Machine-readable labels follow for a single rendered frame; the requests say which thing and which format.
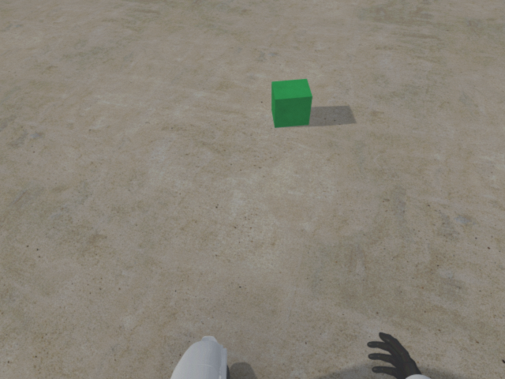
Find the left robot shin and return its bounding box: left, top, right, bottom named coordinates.
left=201, top=336, right=218, bottom=343

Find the robot right hand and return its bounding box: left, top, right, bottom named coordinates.
left=367, top=332, right=422, bottom=379

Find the left robot thigh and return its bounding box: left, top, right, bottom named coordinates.
left=170, top=340, right=227, bottom=379

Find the carton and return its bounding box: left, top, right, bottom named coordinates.
left=271, top=79, right=312, bottom=128

